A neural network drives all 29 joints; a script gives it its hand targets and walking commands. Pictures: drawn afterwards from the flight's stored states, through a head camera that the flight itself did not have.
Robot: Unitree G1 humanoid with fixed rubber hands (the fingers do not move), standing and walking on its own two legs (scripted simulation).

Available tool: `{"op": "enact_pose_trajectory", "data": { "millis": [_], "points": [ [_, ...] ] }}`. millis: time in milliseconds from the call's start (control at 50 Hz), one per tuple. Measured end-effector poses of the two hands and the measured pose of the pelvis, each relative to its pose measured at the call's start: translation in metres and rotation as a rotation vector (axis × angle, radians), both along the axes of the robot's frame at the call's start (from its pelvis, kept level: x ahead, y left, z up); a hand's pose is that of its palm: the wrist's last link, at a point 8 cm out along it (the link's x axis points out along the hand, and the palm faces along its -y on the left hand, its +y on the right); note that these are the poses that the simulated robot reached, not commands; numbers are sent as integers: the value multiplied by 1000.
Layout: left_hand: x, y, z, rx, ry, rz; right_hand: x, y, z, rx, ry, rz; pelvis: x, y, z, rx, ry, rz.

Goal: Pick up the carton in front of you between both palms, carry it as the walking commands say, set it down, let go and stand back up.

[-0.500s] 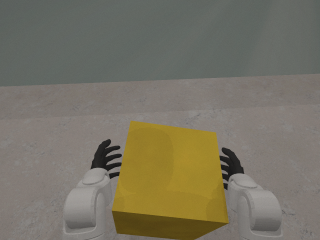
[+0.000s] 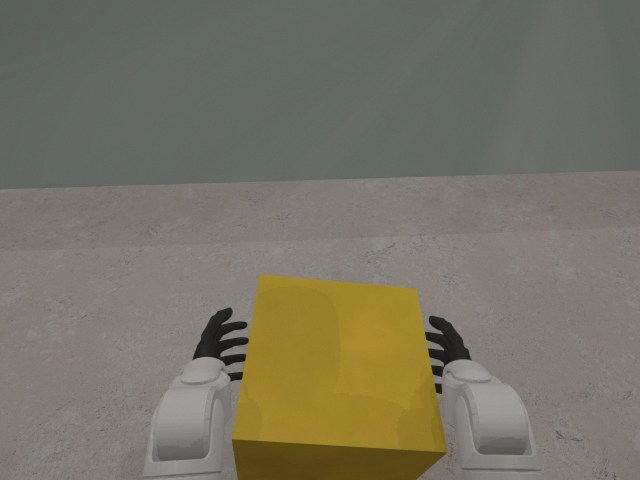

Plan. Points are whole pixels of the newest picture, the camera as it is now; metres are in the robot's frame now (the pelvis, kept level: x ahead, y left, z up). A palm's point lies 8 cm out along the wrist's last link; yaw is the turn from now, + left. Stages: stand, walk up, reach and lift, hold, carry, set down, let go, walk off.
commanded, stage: carry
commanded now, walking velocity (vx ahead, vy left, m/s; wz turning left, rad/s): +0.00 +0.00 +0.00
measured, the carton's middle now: (326, 395) +0.27 +0.01 -0.03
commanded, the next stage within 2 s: hold in 1.12 s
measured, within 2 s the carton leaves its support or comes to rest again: neither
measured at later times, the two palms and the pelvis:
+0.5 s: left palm (216, 385) +0.25 +0.14 +0.03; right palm (458, 387) +0.25 -0.15 +0.03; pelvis -0.04 -0.01 +0.00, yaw +1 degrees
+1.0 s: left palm (219, 388) +0.25 +0.14 +0.04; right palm (464, 388) +0.25 -0.16 +0.03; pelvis -0.04 -0.01 +0.00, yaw +1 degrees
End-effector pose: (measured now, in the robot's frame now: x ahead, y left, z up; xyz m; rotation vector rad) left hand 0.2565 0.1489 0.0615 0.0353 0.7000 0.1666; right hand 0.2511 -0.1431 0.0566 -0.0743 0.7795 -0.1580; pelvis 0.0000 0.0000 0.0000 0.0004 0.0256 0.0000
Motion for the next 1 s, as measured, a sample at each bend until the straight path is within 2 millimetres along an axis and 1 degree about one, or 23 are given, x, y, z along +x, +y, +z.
{"op": "enact_pose_trajectory", "data": {
  "millis": [100, 200, 300, 400, 500, 620, 760, 1000],
  "points": [
    [-5, -1, -5, 20, -9, -9, -5, -1, -8, -3, -16, 15, -11, -1, 1, 0, 0, 2],
    [-7, -1, -15, 31, -3, -24, -8, -3, -18, 1, -19, 27, -20, -2, 2, 0, 1, 3],
    [-7, -1, -26, 29, -3, -32, -6, -4, -28, 2, -27, 42, -28, -4, 2, 2, 2, 5],
    [-5, -2, -33, 16, -17, -31, -2, -6, -32, -6, -51, 47, -35, -5, 3, 2, 6, 7],
    [-4, -4, -29, 6, -49, -23, 0, -8, -28, -2, -84, 36, -37, -7, 2, 1, 11, 9],
    [-6, -6, -23, 7, -55, -23, -1, -10, -21, 10, -93, 34, -33, -8, 1, 3, 13, 9],
    [-8, -7, -25, 13, -34, -28, -2, -11, -23, 5, -76, 39, -31, -10, 1, 4, 8, 11],
    [-10, -9, -24, 15, -37, -22, -4, -13, -22, 2, -84, 40, -35, -13, 1, 5, 7, 11]
  ]
}}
